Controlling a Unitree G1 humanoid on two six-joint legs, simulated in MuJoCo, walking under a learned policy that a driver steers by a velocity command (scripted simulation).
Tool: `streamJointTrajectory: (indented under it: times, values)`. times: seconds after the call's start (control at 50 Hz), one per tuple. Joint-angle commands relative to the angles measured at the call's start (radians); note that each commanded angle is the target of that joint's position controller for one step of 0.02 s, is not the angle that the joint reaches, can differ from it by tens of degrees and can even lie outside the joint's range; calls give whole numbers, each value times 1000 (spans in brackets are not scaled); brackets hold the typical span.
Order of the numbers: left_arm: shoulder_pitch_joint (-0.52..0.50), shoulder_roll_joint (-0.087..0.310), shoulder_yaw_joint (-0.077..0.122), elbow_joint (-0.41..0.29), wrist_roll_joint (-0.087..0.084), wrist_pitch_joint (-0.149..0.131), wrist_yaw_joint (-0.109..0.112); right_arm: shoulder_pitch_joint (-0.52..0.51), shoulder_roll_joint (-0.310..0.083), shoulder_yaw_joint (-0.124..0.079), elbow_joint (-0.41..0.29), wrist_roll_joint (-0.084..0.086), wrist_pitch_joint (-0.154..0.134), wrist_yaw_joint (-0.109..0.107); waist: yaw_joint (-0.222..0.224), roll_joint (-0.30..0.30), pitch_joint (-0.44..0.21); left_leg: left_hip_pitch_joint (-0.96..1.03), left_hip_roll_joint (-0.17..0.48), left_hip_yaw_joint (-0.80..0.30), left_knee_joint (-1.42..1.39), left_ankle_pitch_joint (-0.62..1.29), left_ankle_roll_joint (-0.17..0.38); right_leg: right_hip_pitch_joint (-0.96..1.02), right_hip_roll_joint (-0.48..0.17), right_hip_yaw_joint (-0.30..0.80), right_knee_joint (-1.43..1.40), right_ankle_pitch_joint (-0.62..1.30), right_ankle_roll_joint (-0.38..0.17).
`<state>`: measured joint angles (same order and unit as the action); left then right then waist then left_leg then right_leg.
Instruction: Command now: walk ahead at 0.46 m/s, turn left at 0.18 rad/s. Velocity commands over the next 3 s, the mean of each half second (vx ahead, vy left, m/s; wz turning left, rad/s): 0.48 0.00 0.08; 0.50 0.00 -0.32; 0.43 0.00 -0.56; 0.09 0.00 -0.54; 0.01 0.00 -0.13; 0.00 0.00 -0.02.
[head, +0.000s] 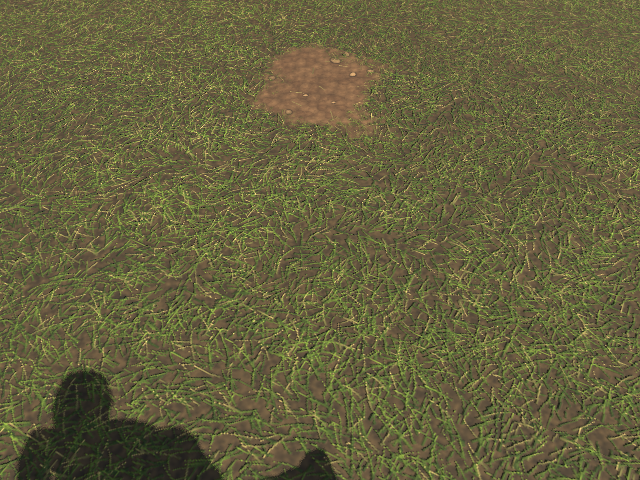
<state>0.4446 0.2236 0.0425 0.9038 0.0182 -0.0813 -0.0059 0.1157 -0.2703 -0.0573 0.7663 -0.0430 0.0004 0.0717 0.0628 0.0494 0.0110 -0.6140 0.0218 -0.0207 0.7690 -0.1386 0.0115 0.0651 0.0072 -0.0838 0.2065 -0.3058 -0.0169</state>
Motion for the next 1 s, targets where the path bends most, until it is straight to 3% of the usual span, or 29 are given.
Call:
streamJointTrajectory:
  times: [0.02, 0.06, 0.08, 0.1, 0.12, 0.14, 0.16, 0.18, 0.2, 0.24, 0.3, 0.36, 0.42, 0.48, 0.56, 0.6, 0.62, 0.64, 0.66, 0.68, 0.7, 0.72, 0.74, 0.76, 0.78, 0.82, 0.86, 0.94, 1.0]
  values:
    - [38, 165, 32, -12, -3, -6, 4, -185, -25, 13, -120, 2, -23, 1, 14, -184, 98, 47, -15, 117, -144, -30, 31, -62, -236, 104, -34, 510, -143]
    - [35, 191, 35, 5, -3, 1, 7, -109, -48, 5, -101, 3, -30, -15, -34, -189, 62, 182, -62, 141, -199, -83, 77, -37, -252, 87, 77, 803, -133]
    - [28, 198, 35, 13, -7, 7, 8, 11, -64, -4, -62, 2, -38, -27, -95, -171, -4, 324, -94, 148, -260, -66, 102, -34, -236, 59, 219, 943, -118]
    - [25, 185, 28, 14, -14, 11, 10, 176, -95, -18, -6, -9, -51, -40, -166, -141, -106, 561, -84, 124, -297, -27, 129, -124, -200, 21, 417, 894, -95]
    - [21, 125, 8, -30, -28, 9, 4, 330, -176, -39, 18, -31, -58, -57, -221, -24, -244, 857, 155, -153, -329, -208, 192, -382, -147, -9, 717, 537, -63]
    - [79, 50, -4, -59, -30, 9, -2, 372, -260, -55, 31, -17, -54, -63, -177, 193, -345, 990, 416, -622, -448, -173, 287, -641, 23, 18, 1013, -227, -36]
    - [-19, 160, 28, -55, -10, 17, 7, 330, -216, -49, 37, 19, -51, -63, -186, 40, -253, 889, 366, -585, -460, -125, 272, -703, -19, 145, 1084, -174, -53]
    - [-61, 137, 25, -76, -13, 9, 1, 242, -163, -33, 37, 22, -53, -64, -135, 30, -114, 750, 326, -428, -478, -48, 250, -720, -59, 141, 1064, -91, -61]
    - [-71, 118, 19, -70, -11, 5, -5, 185, -107, -17, 33, 20, -60, -61, -104, 6, -51, 640, 268, -324, -515, 22, 217, -686, -92, 131, 995, -33, -62]
    - [-32, 99, 18, -45, 13, 32, -14, 141, -56, 0, 40, 26, -70, -65, -49, 39, -8, 519, 188, -197, -568, 82, 180, -606, -116, 116, 924, 5, -43]
    - [-59, 80, 18, -51, 18, 57, -30, 191, -72, -3, 73, 35, -90, -66, -31, 24, 20, 482, 170, -143, -627, 134, 200, -626, -120, 88, 882, 55, -18]
    - [-196, 83, 18, -96, 22, 65, -32, 249, -73, -2, 103, 38, -93, -68, -52, 10, 76, 505, 163, -111, -668, 166, 208, -748, -139, 75, 792, 164, 8]
    - [-302, 70, 10, -132, 18, 60, -32, 294, -69, 3, 127, 37, -93, -68, -70, 1, 84, 540, 145, -63, -658, 270, 197, -770, -128, 55, 660, 264, 16]
    - [-399, 56, -1, -167, 13, 54, -35, 347, -71, 7, 154, 36, -94, -72, -96, 5, 95, 580, 143, -33, -646, 350, 183, -742, -100, 23, 526, 340, -1]
    - [-493, 75, -3, -208, 9, 50, -37, 377, -91, 7, 181, 25, -85, -83, -109, -3, 122, 697, 175, -6, -622, 443, 171, -726, -59, -3, 397, 280, -54]
    - [-464, 87, 2, -207, 7, 43, -39, 354, -110, 4, 184, 20, -81, -91, -85, -1, 99, 743, 187, 31, -554, 658, 148, -634, -10, -20, 345, 219, -94]
    - [-397, 97, 8, -187, 3, 38, -35, 337, -124, 1, 185, 11, -78, -96, -53, 26, 49, 769, 186, 54, -467, 809, 131, -549, 24, -27, 340, 178, -115]
    - [-271, 118, 20, -145, 2, 32, -29, 323, -131, -2, 184, 2, -70, -99, -2, 34, -25, 785, 180, 78, -309, 904, 115, -432, 58, -30, 328, 145, -138]
    - [-90, 138, 32, -88, 10, 24, -20, 306, -135, -2, 175, 8, -63, -103, 75, 10, -126, 700, 153, 121, -75, 825, 92, -209, 48, 2, 274, 189, -171]
    - [65, 228, 58, -63, 30, 22, -8, 347, -88, 11, 139, 33, -64, -100, 98, -117, -265, 420, 81, 167, 285, 466, 58, 100, -182, 318, 276, 118, -250]
    - [41, 281, 72, -63, 12, 31, -14, 439, -42, 14, 136, 35, -68, -80, 17, -269, -342, 65, -121, 97, 575, -390, 25, 303, -381, 815, 162, 130, -385]
    - [-24, 250, 71, -61, -25, 41, -20, 340, -99, -2, 124, 18, -70, -81, 17, -152, -268, -49, -59, -38, 645, -327, 38, 253, -336, 792, 125, 66, -365]
    - [-106, 210, 61, -81, -23, 45, -16, 247, -111, -1, 89, 26, -86, -79, 1, -115, -114, -74, -10, -35, 608, -229, 42, 88, -317, 643, 93, 139, -331]
    - [-157, 169, 50, -92, -16, 41, -17, 214, -104, 1, 83, 28, -92, -80, -26, -52, -42, -33, 27, -30, 533, -166, 37, -46, -277, 552, 59, 243, -302]
    - [-178, 153, 45, -91, -15, 35, -15, 212, -95, 2, 78, 17, -82, -82, -61, -46, -2, 13, 50, -30, 473, -152, 24, -144, -236, 492, 47, 346, -276]
    - [-167, 145, 40, -80, -24, 23, -15, 216, -79, 5, 60, 3, -48, -82, -94, -60, -10, 96, 69, -31, 373, -153, -5, -239, -185, 413, 20, 423, -256]
    - [-131, 170, 46, -72, -29, 16, -12, 178, -68, 7, 36, 1, -27, -80, -94, -77, -6, 86, 72, -14, 297, -124, -30, -271, -152, 379, -9, 392, -262]
    - [-60, 189, 47, -74, -31, 20, -8, -4, -83, 5, -35, 2, -15, -75, -42, -82, 46, -6, 73, -3, 84, 68, -61, -263, -116, 374, -43, 389, -230]
    - [-14, 195, 48, -75, -31, 27, -3, -59, -52, 17, -55, -4, -14, -63, -19, -120, -5, 55, 30, 27, 36, 186, -52, -245, -83, 342, 16, 536, -191]
